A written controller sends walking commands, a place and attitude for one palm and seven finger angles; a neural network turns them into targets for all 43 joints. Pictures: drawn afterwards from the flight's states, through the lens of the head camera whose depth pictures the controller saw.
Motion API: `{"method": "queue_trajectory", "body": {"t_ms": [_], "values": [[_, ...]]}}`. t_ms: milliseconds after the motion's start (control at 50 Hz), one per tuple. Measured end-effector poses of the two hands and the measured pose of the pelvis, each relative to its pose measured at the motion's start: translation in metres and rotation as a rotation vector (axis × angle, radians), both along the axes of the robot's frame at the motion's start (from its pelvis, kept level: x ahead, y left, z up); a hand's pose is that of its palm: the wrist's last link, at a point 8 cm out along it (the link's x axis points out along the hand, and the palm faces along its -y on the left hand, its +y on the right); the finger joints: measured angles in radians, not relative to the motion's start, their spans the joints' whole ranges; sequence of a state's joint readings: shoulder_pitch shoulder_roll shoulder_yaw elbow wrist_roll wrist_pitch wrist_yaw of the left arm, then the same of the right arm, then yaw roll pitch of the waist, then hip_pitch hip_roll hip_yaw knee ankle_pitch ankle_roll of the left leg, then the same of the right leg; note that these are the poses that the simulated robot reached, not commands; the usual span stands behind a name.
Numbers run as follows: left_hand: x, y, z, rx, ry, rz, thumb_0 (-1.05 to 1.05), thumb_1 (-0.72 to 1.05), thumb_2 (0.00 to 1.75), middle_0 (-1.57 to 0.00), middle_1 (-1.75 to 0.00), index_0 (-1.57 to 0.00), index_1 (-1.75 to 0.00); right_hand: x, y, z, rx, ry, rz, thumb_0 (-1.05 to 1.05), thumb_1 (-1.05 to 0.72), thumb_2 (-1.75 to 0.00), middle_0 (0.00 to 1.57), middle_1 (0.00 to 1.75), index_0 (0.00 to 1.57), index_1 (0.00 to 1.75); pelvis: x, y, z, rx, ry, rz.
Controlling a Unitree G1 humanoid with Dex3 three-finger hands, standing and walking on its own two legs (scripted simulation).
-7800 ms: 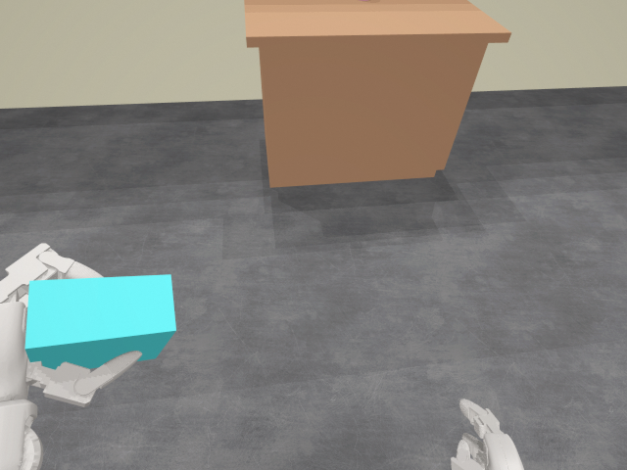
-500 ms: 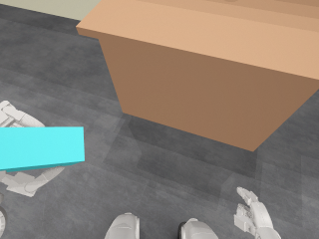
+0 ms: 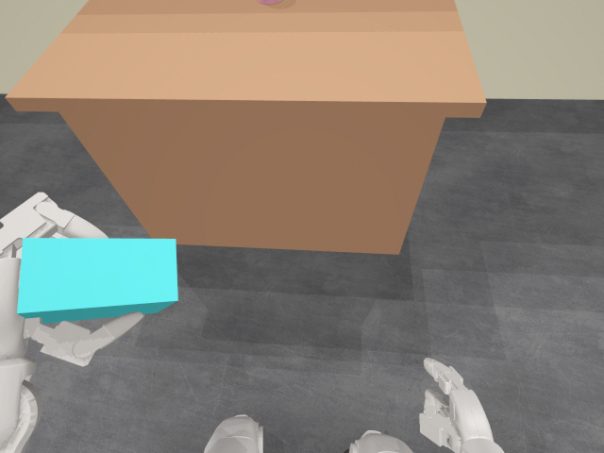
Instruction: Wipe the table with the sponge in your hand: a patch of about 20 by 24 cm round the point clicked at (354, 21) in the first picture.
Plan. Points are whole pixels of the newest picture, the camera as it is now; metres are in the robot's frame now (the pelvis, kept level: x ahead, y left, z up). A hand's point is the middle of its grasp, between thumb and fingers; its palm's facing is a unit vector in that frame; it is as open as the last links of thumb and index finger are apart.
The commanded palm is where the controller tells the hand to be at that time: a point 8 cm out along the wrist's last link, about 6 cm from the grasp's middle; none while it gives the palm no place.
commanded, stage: turn to face it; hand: left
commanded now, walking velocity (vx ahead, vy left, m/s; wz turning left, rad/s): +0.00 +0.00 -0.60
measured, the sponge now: (123, 282) +0.25 +0.19 +0.16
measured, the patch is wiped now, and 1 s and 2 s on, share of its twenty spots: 0.00 0.00 0.00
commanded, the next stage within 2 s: take the last steps up to it in 0.62 s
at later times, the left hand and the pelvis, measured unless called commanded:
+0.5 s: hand (144, 307) +0.21 +0.14 +0.19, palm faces +0.11 -0.90 -0.42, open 10.1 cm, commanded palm +0.17 +0.21 +0.20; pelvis -0.06 -0.02 +0.02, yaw -14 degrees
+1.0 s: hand (216, 344) +0.19 +0.08 +0.19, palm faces -0.06 -0.84 -0.54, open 10.1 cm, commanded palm +0.15 +0.15 +0.20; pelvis -0.10 -0.05 +0.02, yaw -22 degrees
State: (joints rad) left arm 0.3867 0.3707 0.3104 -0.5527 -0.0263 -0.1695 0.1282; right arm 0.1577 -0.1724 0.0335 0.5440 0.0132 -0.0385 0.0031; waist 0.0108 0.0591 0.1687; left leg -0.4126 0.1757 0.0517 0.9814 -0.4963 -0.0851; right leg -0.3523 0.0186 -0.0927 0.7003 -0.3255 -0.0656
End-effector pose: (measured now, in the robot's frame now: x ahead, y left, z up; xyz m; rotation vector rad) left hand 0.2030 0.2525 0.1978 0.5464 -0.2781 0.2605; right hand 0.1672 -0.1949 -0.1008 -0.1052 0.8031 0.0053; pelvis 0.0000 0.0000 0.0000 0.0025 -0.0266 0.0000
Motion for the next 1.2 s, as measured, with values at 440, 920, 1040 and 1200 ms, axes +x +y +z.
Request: {"method": "queue_trajectory", "body": {"t_ms": [440, 920, 1040, 1200], "values": [[-0.012, -0.057, -0.001, -0.087, 0.037, -0.173, -0.01, -0.5, 1.02, -0.74, -1.37, -0.74, -1.36, -0.097, -0.118, 0.055, -0.195, 0.041, -0.282, 0.01, -0.91, -0.9, 0.19, 0.3, 0.2, 0.3, -0.045, -0.028, 0.022, 0.057, 0.067, -0.233], [-0.023, -0.139, -0.003, 0.038, 0.087, -0.42, -0.01, -0.5, 1.02, -0.74, -1.37, -0.75, -1.36, -0.236, -0.129, 0.023, -0.112, 0.115, -0.523, 0.01, -0.91, -0.9, 0.2, 0.3, 0.2, 0.3, -0.102, -0.05, 0.018, 0.018, 0.035, -0.396], [-0.035, -0.111, 0.019, 0.075, -0.013, -0.405, -0.01, -0.5, 1.02, -0.74, -1.37, -0.75, -1.36, -0.255, -0.146, 0.045, -0.231, 0.122, -0.542, 0.01, -0.91, -0.9, 0.2, 0.3, 0.2, 0.3, -0.097, -0.044, 0.021, 0.021, 0.052, -0.38], [-0.03, -0.071, 0.001, -0.037, -0.019, -0.229, -0.01, -0.5, 1.02, -0.74, -1.37, -0.75, -1.36, -0.224, -0.124, 0.042, -0.193, 0.027, -0.529, 0.01, -0.91, -0.9, 0.19, 0.3, 0.2, 0.3, -0.077, -0.037, 0.021, -0.018, 0.017, -0.366]]}}
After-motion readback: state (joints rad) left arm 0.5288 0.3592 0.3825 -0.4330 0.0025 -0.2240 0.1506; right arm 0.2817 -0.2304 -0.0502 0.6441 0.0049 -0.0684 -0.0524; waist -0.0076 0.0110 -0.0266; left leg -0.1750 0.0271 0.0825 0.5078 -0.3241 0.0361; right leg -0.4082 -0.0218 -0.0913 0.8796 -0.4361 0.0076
